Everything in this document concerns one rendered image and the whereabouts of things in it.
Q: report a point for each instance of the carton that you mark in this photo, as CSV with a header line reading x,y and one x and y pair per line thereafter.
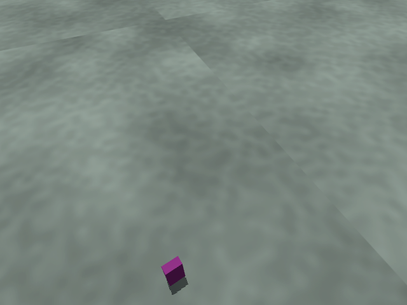
x,y
173,270

